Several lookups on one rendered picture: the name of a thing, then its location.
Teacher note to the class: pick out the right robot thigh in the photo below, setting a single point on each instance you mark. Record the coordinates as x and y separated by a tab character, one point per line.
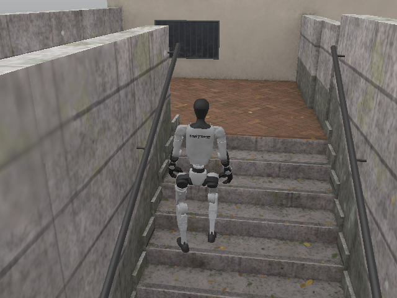
212	182

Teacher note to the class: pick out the right robot upper arm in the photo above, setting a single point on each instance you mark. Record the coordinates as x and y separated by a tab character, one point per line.
220	133

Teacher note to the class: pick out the left robot hand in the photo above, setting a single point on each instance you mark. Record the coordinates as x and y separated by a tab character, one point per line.
176	169

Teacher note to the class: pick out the right robot hand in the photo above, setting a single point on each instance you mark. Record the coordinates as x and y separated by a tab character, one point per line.
223	175

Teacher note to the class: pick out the robot right forearm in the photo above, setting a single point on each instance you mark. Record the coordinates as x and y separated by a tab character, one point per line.
226	165

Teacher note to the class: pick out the right robot foot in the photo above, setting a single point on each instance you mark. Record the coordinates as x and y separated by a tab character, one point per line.
211	237

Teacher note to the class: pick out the robot left forearm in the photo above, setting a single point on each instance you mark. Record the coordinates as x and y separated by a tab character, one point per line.
173	161

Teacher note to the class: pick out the left robot upper arm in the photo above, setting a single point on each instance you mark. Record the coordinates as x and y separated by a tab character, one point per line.
178	137

